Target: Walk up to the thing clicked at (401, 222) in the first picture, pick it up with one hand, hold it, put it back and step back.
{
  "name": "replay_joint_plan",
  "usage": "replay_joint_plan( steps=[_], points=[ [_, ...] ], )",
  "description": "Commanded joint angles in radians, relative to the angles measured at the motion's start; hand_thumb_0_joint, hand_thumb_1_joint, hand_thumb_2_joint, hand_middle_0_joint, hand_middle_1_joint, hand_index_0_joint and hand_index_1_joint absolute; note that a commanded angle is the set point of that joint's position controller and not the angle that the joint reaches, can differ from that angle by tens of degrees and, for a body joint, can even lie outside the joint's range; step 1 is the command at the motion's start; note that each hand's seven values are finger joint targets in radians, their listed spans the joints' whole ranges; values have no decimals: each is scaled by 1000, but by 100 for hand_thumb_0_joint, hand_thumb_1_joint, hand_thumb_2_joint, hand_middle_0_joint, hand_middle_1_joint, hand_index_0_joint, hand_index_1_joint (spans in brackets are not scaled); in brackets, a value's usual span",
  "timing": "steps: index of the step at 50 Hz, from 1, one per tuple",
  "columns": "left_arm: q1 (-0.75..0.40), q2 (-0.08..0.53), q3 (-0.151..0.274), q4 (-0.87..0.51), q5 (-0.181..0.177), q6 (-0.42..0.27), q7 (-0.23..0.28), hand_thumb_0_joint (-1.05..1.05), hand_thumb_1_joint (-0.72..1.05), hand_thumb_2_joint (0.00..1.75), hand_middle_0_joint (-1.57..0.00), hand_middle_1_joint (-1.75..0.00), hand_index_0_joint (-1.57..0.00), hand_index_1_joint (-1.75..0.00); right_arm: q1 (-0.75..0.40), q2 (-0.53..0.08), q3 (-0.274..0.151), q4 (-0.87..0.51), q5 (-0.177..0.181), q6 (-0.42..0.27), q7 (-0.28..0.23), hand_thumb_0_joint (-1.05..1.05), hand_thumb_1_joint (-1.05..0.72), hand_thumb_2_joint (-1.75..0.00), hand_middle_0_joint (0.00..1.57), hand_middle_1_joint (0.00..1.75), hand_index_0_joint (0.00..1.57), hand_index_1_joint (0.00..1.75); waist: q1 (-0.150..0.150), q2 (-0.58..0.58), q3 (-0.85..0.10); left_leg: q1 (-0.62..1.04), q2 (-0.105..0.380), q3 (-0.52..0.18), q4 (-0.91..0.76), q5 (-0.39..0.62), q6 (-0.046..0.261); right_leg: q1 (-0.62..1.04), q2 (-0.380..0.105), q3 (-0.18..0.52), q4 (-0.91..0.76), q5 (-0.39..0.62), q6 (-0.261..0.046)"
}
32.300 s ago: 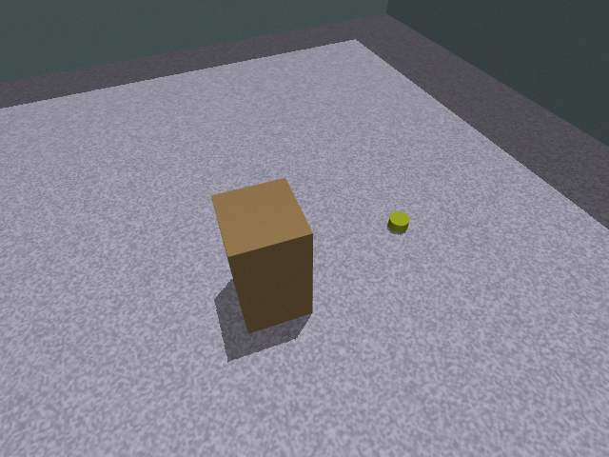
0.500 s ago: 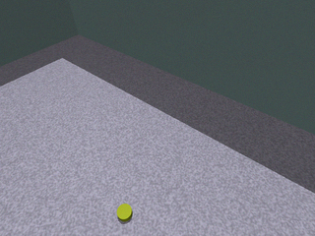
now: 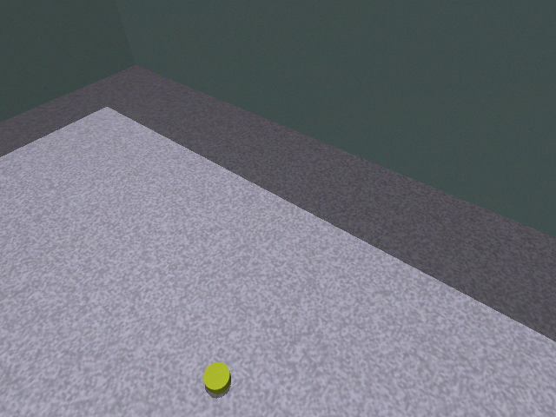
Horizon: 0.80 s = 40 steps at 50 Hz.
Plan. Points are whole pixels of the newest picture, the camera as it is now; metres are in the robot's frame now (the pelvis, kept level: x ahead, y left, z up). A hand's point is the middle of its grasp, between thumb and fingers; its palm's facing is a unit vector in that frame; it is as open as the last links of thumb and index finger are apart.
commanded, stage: stand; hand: left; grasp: from above
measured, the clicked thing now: (217, 377) +0.43 +0.24 -0.76
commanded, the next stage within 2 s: step back in 1.36 s
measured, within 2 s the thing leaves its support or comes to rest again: neither
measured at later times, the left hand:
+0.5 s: hand out of the picture +0.07 +0.23 -0.16, palm faces +0.01 -0.94 -0.33, open 7.4 cm
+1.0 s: hand out of the picture +0.09 +0.23 -0.15, palm faces +0.01 -0.94 -0.34, open 7.4 cm
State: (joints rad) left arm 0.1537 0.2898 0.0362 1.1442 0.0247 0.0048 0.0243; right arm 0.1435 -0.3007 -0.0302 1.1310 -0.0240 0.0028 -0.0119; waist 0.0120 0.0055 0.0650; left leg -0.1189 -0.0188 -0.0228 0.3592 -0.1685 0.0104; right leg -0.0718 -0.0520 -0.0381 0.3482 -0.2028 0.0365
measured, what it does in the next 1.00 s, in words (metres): stands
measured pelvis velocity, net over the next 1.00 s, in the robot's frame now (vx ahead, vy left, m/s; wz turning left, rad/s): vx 0.01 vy -0.02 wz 0.00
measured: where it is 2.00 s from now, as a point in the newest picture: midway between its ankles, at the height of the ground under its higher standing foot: outside the picture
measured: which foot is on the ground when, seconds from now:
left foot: down 0.00-1.00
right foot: down 0.00-1.00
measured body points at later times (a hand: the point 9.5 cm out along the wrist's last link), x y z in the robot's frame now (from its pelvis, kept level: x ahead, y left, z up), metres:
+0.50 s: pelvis +0.01 -0.01 +0.00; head +0.01 -0.01 +0.45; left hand +0.07 +0.28 -0.14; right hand +0.07 -0.30 -0.14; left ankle +0.02 +0.11 -0.75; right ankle +0.00 -0.14 -0.75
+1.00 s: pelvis +0.01 -0.02 +0.00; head +0.02 -0.02 +0.45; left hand +0.09 +0.28 -0.13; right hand +0.09 -0.31 -0.14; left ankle +0.02 +0.11 -0.75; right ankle +0.00 -0.14 -0.75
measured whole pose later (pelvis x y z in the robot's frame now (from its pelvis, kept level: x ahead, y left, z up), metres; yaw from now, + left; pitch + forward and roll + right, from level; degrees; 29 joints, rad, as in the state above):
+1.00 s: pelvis +0.01 -0.02 +0.00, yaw +0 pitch -3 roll +0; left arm 0.11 0.32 0.02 1.13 0.01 -0.01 0.01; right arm 0.11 -0.33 -0.01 1.14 -0.02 -0.01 0.00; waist 0.00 0.01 0.05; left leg -0.11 0.01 -0.03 0.32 -0.17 -0.02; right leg -0.07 -0.03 -0.04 0.32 -0.21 0.01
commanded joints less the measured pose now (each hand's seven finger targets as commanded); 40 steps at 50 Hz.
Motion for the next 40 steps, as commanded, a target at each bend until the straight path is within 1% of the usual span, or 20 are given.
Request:
replay_joint_plan(
  steps=[1,3,4,7,10,11,14,15,16,18,23,24,26,27,30,32,34,35,37,40],
  points=[
    [-18,190,28,-50,-1,-24,10,0,90,90,-20,-30,-20,-30,-41,-188,-27,-58,4,-26,-15,0,-90,-90,20,30,20,30,-1,-3,-35,-9,114,-104,-71,90,16,-14,-74,79,-77,57,-37],
    [-31,186,27,-52,-1,-24,9,0,90,90,-20,-30,-20,-30,-44,-185,-24,-53,3,-27,-15,0,-90,-90,20,30,20,30,-4,1,-32,-13,117,-101,-69,97,13,-14,-73,77,-76,53,-38],
    [-39,192,29,-52,-2,-23,9,0,90,90,-20,-30,-20,-30,-40,-182,-23,-52,3,-24,-15,0,-90,-90,20,30,20,30,-6,-2,-30,-28,114,-100,-78,69,13,-11,-72,76,-79,36,-38],
    [-39,196,29,-53,-3,-26,7,0,90,90,-20,-30,-20,-30,-48,-193,-22,-52,5,-27,-15,0,-90,-90,20,30,20,30,-3,3,-40,-9,120,-99,-71,122,15,-2,-76,80,-77,80,-39],
    [-50,206,31,-56,-4,-26,6,0,90,90,-20,-30,-20,-30,-45,-196,-22,-50,4,-28,-14,0,-90,-90,20,30,20,30,-7,-5,-52,-15,120,-97,-76,111,12,3,-76,80,-79,73,-40],
    [-47,200,29,-52,-4,-25,5,0,90,90,-20,-30,-20,-30,-47,-198,-21,-47,6,-26,-14,0,-90,-90,20,30,20,30,-9,-3,-27,-22,118,-101,-84,78,10,-15,-72,78,-83,50,-38],
    [-46,201,29,-57,-4,-27,4,0,90,90,-20,-30,-20,-30,-55,-206,-23,-50,6,-30,-14,0,-90,-90,20,30,20,30,-3,-1,-69,11,127,-96,-66,145,16,3,-80,82,-76,100,-41],
    [-59,205,29,-54,-7,-26,4,0,90,90,-20,-30,-20,-30,-43,-194,-18,-43,6,-29,-13,0,-90,-90,20,30,20,30,-12,-1,-44,-16,122,-97,-82,107,10,-5,-74,78,-78,71,-41],
    [-48,203,28,-52,-6,-27,3,0,90,90,-20,-30,-20,-30,-47,-199,-19,-43,6,-28,-12,0,-90,-90,20,30,20,30,-6,-7,-32,-30,121,-102,-87,77,10,-4,-75,79,-88,48,-40],
    [-59,206,29,-57,-4,-28,3,0,90,90,-20,-30,-20,-30,-52,-205,-20,-46,6,-28,-12,0,-90,-90,20,30,20,30,-10,4,-45,-9,125,-98,-81,98,13,-13,-75,81,-83,58,-41],
    [-54,216,27,-56,-4,-30,-1,0,90,90,-20,-30,-20,-30,-59,-208,-21,-45,7,-27,-8,0,-90,-90,20,30,20,30,-11,-14,-37,-8,122,-101,-82,50,10,-35,-74,86,-98,9,-43],
    [-63,220,27,-63,-2,-31,-1,0,90,90,-20,-30,-20,-30,-60,-208,-21,-48,6,-28,-8,0,-90,-90,20,30,20,30,-12,-1,-55,2,126,-99,-77,92,10,-24,-78,86,-92,42,-45],
    [-63,213,25,-62,-3,-32,0,0,90,90,-20,-30,-20,-30,-64,-211,-20,-46,7,-28,-8,0,-90,-90,20,30,20,30,-12,4,-50,-5,127,-100,-76,94,10,-22,-77,83,-90,54,-42],
    [-66,222,27,-64,-5,-33,0,0,90,90,-20,-30,-20,-30,-58,-206,-19,-45,7,-29,-8,0,-90,-90,20,30,20,30,-13,-4,-68,5,131,-98,-73,132,10,-8,-80,84,-83,78,-46],
    [-69,224,26,-64,-9,-34,0,0,90,90,-20,-30,-20,-30,-56,-208,-18,-42,7,-29,-9,0,-90,-90,20,30,20,30,-14,-7,-73,4,131,-94,-68,167,8,4,-82,84,-77,119,-46],
    [-62,221,25,-65,-10,-34,-1,0,90,90,-20,-30,-20,-30,-61,-218,-19,-42,7,-31,-10,0,-90,-90,20,30,20,30,-11,2,-106,32,136,-89,-53,219,12,19,-84,82,-68,180,-45],
    [-57,222,24,-63,-11,-34,-1,0,90,90,-20,-30,-20,-30,-61,-213,-17,-40,8,-31,-10,0,-90,-90,20,30,20,30,-9,-13,-97,36,136,-89,-56,237,10,14,-82,78,-67,206,-44],
    [-65,229,26,-66,-11,-33,0,0,90,90,-20,-30,-20,-30,-56,-214,-16,-41,8,-30,-10,0,-90,-90,20,30,20,30,-15,-10,-93,28,136,-86,-61,227,8,14,-81,78,-65,190,-45],
    [-61,221,23,-66,-10,-32,-1,0,90,90,-20,-30,-20,-30,-68,-214,-15,-41,8,-32,-10,0,-90,-90,20,30,20,30,-8,0,-90,36,137,-85,-59,240,6,10,-82,76,-62,205,-47],
    [-67,226,23,-65,-10,-31,-2,0,90,90,-20,-30,-20,-30,-68,-219,-14,-37,8,-27,-9,0,-90,-90,20,30,20,30,-10,-9,-57,10,133,-88,-77,140,4,-12,-77,81,-87,111,-42]
  ],
)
